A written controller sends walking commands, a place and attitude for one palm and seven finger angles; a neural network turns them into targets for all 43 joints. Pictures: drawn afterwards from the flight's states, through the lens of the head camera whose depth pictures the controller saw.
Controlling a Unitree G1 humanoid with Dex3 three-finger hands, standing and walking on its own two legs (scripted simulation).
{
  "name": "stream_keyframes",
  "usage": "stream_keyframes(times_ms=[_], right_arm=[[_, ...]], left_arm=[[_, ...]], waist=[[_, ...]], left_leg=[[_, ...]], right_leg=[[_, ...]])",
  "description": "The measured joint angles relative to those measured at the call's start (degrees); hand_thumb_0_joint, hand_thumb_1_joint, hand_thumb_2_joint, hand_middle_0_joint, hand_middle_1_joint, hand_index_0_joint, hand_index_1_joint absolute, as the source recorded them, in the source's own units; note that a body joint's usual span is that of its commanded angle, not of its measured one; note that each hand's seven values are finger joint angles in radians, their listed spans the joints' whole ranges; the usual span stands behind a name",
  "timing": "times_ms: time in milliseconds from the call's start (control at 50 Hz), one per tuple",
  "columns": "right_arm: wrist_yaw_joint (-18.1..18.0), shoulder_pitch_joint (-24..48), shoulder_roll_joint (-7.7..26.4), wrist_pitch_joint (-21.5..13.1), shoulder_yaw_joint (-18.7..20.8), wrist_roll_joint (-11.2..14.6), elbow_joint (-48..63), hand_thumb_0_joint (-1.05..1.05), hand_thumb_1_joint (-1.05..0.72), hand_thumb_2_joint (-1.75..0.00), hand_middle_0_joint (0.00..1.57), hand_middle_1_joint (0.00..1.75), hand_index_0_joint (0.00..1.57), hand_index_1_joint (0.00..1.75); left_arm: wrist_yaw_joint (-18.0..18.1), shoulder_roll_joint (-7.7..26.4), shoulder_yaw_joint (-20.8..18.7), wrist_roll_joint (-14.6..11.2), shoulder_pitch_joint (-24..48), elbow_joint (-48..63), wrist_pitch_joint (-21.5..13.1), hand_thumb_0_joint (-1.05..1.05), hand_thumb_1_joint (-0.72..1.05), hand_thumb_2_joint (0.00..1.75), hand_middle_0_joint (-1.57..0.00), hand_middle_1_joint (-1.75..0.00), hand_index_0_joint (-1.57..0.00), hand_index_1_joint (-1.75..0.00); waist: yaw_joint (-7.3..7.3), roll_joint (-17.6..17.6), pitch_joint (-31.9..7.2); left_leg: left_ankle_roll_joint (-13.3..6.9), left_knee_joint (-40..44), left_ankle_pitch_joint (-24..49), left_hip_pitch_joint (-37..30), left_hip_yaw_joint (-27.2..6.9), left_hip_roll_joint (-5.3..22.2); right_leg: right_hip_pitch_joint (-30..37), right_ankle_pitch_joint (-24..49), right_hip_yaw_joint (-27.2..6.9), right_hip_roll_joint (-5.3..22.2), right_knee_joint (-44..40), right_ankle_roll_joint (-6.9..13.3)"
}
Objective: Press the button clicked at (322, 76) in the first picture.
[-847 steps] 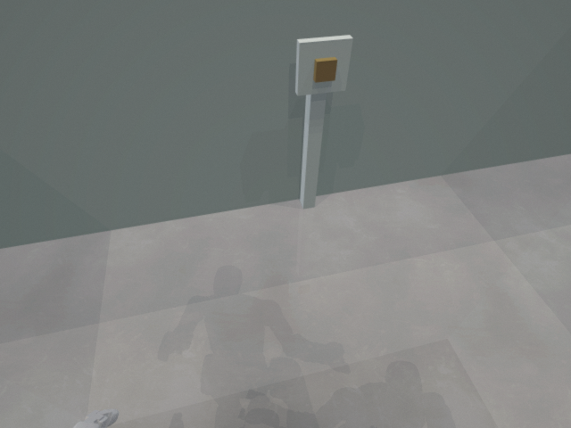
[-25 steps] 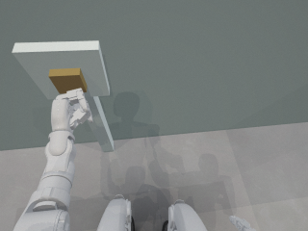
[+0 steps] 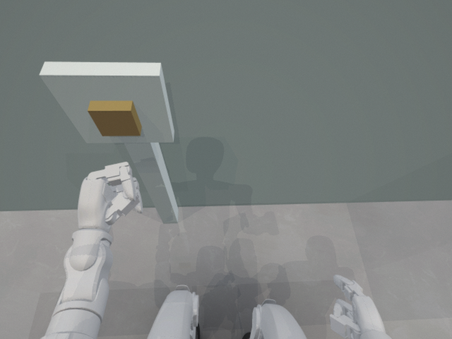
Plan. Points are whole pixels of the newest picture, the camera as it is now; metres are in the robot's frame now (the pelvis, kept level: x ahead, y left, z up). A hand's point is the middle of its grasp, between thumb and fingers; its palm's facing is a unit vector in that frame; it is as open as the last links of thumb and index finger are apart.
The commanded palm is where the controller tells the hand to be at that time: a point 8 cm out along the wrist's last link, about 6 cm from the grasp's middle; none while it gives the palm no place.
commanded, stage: draw the hand back to the body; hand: left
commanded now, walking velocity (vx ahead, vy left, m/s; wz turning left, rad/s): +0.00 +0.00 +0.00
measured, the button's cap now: (117, 117) +0.48 +0.23 +0.06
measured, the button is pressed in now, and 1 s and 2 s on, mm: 0 0 0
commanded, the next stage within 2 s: step back with the hand held close in 1.46 s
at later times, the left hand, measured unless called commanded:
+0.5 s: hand (82, 214) +0.27 +0.20 +0.13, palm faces +0.07 -1.00 -0.05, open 3.1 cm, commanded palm +0.23 +0.26 +0.15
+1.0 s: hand out of the picture +0.23 +0.25 +0.23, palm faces +0.35 -0.87 -0.36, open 3.1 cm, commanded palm +0.18 +0.29 +0.25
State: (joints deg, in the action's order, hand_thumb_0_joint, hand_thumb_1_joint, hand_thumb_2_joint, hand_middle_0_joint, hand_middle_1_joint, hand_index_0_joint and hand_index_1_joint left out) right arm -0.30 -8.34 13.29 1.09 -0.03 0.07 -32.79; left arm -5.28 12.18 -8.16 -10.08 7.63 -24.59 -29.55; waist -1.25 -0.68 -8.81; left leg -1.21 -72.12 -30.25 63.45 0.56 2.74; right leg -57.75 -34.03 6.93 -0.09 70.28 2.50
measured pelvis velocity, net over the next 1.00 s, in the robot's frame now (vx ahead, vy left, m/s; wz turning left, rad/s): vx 0.04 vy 0.02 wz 0.02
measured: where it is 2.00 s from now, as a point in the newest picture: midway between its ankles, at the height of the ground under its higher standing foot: outside the picture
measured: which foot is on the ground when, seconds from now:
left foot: down 0.00-1.00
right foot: down 0.00-1.00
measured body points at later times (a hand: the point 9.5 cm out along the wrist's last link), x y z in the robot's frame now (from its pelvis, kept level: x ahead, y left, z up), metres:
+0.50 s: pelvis +0.01 +0.00 +0.06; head +0.04 +0.00 +0.51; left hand +0.26 +0.25 +0.14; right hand +0.17 -0.25 -0.02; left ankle +0.03 +0.11 -0.63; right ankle +0.00 -0.10 -0.63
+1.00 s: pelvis +0.04 +0.02 +0.11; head +0.03 +0.00 +0.56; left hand +0.21 +0.29 +0.25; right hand +0.25 -0.19 +0.03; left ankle +0.03 +0.11 -0.63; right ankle +0.00 -0.10 -0.63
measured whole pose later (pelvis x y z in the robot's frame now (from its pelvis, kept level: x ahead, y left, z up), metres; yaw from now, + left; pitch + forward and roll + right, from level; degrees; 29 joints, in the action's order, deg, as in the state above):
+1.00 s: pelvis +0.04 +0.02 +0.11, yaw +1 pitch -1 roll -1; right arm -4.4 -10.9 12.7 -3.4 -3.8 1.5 -31.7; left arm 7.1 19.0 -10.9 -4.2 -29.0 22.5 -1.2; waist 3.0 -3.3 -1.9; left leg -2.4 -30.4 -17.1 12.6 3.0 -0.6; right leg -7.2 -19.1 4.6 0.8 27.2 0.1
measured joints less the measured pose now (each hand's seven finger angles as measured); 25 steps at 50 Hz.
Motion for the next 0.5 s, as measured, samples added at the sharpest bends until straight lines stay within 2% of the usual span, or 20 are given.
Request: stream_keyframes(times_ms=[100,220,380,500], right_arm=[[-0.2,-1.6,-0.6,0.8,-0.4,0.7,0.7,0.01,-0.91,-0.9,0.2,0.3,0.21,0.3],[-1.0,-5.7,-0.6,1.4,-1.2,2.0,1.8,0.01,-0.91,-0.9,0.2,0.3,0.21,0.3],[-2.5,-6.2,1.2,-0.8,-1.4,2.6,2.0,0.02,-0.91,-0.9,0.2,0.3,0.21,0.3],[-3.3,-5.4,1.4,-3.1,-1.1,3.0,2.9,0.02,-0.91,-0.9,0.2,0.3,0.2,0.3]], left_arm=[[-0.3,1.0,-1.1,-0.9,-2.9,5.5,3.2,0.02,0.9,0.9,-1.3,-1.5,-1.3,-1.5],[-1.2,2.3,-1.8,-3.7,-11.8,12.8,7.3,0.01,0.9,0.9,-1.3,-1.5,-1.3,-1.5],[-2.9,2.6,-1.9,-5.3,-15.9,14.3,9.3,0.01,0.9,0.9,-1.3,-1.5,-1.3,-1.5],[-3.3,3.1,-1.2,-5.6,-20.8,21.9,10.4,0.01,0.9,0.9,-1.3,-1.5,-1.3,-1.5]], waist=[[-0.29,-0.6,0.4],[-0.15,-1.6,0.0],[-0.29,-1.6,1.1],[-0.21,-1.6,1.7]], left_leg=[[0.2,1.8,0.6,-2.9,0.4,0.4],[0.3,8.9,2.8,-11.2,0.8,0.2],[0.3,13.9,5.0,-17.6,-0.1,-0.3],[0.1,17.3,5.8,-22.5,0.2,-0.4]], right_leg=[[2.5,0.8,-0.4,-0.4,-1.7,0.2],[10.6,3.3,-0.8,-0.7,-8.8,0.0],[17.7,5.4,0.0,-0.6,-14.5,-0.1],[22.7,6.7,-0.3,-0.7,-18.4,-0.3]])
